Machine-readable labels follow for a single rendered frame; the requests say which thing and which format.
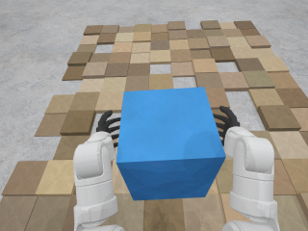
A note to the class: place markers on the carton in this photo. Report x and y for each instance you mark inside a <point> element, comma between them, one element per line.
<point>168,144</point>

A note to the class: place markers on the robot left hand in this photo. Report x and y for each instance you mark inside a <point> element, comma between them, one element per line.
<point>103,125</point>

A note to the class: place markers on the robot right upper arm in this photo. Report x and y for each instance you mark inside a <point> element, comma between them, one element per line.
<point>242,225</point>

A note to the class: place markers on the left robot forearm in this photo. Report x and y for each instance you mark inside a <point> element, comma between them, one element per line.
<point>93,180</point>

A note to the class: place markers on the robot right hand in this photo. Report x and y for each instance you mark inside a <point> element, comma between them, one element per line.
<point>230,121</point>

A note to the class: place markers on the right robot forearm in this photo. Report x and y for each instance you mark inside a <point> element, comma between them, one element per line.
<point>253,169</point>

